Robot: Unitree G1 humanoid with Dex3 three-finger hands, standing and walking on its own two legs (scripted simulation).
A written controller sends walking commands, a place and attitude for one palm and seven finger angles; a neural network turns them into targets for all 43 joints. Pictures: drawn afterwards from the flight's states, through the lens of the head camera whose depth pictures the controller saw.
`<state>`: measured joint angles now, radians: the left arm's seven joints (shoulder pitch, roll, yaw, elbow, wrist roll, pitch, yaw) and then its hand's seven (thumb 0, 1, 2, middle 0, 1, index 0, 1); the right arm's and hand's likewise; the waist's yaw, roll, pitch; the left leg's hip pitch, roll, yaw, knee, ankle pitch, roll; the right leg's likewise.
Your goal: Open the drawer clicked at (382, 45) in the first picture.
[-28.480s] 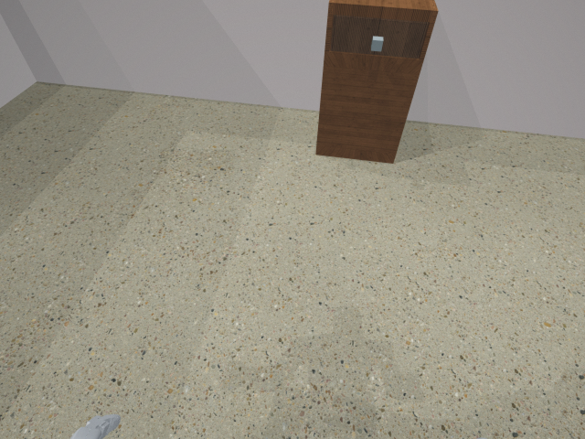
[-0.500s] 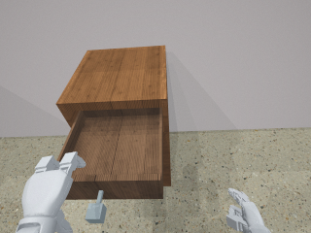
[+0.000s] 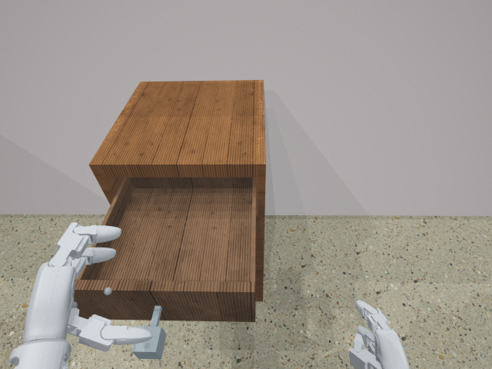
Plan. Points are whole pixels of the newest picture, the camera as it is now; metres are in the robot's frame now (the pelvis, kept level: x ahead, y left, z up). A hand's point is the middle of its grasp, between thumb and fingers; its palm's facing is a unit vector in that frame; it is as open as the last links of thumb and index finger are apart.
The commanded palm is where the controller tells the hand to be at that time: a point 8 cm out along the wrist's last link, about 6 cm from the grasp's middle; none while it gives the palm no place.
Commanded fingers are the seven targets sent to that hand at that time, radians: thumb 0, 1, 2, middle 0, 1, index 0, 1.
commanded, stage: draw the hand back to the body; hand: left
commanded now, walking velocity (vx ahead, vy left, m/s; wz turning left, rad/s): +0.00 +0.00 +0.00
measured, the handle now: (153, 330) +0.21 +0.22 -0.12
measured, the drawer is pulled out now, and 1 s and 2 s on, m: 0.30 0.30 0.30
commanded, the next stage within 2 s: step back with the hand held close in 0.80 s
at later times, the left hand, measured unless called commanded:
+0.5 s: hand (72, 275) +0.17 +0.23 +0.16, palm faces +0.40 -0.81 -0.42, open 9.5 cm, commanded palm +0.12 +0.27 +0.18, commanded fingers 0.00 0.76 0.84 -0.21 -0.39 -0.21 -0.39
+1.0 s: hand (66, 271) +0.17 +0.23 +0.17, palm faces +0.42 -0.78 -0.45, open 7.5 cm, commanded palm +0.11 +0.27 +0.18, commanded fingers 0.00 0.90 0.90 -0.20 -0.30 -0.20 -0.30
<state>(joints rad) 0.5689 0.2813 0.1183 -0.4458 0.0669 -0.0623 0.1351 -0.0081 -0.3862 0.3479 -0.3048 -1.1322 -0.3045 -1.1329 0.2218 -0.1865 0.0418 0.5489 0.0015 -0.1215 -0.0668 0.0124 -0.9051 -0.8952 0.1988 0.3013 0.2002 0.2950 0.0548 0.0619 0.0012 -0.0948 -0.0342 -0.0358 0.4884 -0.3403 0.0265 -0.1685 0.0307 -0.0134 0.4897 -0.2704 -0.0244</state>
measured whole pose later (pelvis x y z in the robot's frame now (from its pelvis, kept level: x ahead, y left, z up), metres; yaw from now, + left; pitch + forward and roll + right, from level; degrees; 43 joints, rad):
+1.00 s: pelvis -0.01 -0.02 +0.01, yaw +1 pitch -2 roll -1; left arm 0.52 0.33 0.34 -0.46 -0.03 -0.18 0.11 0.01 0.88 0.90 -0.21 -0.31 -0.21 -0.31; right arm 0.18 -0.21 0.01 0.60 0.01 -0.13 -0.06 0.01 -0.90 -0.90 0.20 0.30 0.20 0.30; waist 0.03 0.08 0.02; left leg -0.12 -0.01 -0.06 0.44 -0.29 0.01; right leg -0.17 0.05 -0.04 0.39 -0.20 -0.05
